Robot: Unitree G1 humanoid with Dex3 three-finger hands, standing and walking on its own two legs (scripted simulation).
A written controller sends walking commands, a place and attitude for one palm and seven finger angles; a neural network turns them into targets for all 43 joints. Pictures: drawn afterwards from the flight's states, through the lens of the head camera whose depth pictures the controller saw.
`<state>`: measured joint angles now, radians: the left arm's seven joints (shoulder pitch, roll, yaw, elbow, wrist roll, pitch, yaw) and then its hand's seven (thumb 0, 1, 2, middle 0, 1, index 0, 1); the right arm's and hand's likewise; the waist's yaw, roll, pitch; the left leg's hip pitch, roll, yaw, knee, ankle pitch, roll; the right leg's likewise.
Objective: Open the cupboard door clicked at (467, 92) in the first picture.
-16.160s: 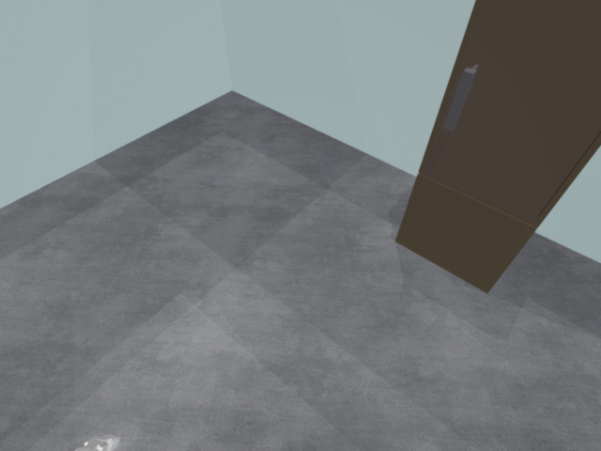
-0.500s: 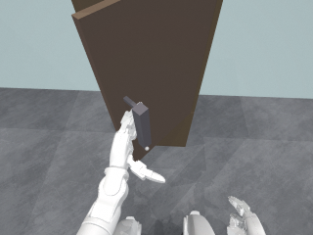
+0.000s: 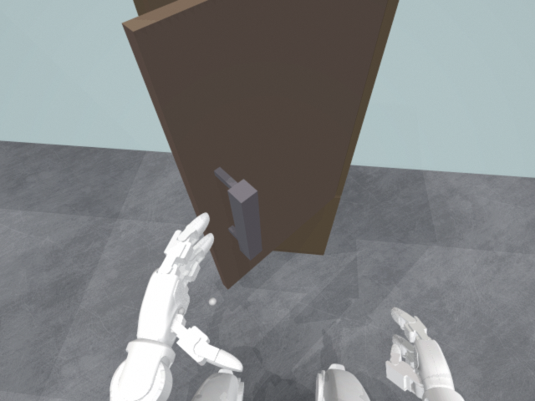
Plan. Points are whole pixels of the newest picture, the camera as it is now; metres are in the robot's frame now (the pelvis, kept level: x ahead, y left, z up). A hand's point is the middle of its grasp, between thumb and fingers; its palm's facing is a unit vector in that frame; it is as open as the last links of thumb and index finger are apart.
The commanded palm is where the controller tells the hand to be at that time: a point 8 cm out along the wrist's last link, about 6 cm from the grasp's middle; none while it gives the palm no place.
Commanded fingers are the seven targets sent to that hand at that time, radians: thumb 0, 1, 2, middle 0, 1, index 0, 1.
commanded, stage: slide the hand sideways off the handle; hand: left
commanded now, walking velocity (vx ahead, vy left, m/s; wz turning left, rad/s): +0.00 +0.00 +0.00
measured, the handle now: (237, 215) +0.37 +0.07 +0.05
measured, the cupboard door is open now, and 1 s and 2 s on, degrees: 49 49 49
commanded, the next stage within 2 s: draw the hand back to the body in 0.26 s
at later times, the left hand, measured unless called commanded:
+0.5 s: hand (185, 317) +0.22 +0.12 +0.06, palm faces -0.11 -0.99 -0.05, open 16.3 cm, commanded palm +0.19 +0.18 +0.08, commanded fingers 0.00 -0.50 0.30 -0.15 -0.30 -0.15 -0.30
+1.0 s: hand (86, 305) +0.21 +0.20 +0.14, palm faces +0.11 -0.95 -0.28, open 15.4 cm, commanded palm +0.17 +0.25 +0.17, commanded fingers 0.00 -0.05 0.50 -0.17 -0.30 -0.17 -0.30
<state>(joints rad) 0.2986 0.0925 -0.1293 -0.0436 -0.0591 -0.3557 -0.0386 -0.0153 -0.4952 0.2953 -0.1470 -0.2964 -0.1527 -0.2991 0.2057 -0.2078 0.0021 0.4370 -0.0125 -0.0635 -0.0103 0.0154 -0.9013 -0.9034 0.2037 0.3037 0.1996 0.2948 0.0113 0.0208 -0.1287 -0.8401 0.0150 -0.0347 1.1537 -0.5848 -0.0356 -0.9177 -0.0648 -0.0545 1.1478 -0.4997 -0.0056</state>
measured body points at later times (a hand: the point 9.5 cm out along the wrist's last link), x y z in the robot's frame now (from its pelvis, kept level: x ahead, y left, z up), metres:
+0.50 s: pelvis -0.01 +0.00 -0.01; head +0.06 -0.01 +0.44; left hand +0.22 +0.17 +0.07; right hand +0.17 -0.23 -0.09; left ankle -0.01 +0.14 -0.65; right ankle +0.03 -0.12 -0.65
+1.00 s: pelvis +0.02 +0.02 +0.05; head +0.03 +0.01 +0.50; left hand +0.20 +0.25 +0.16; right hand +0.20 -0.21 -0.01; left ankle -0.01 +0.14 -0.65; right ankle +0.03 -0.12 -0.65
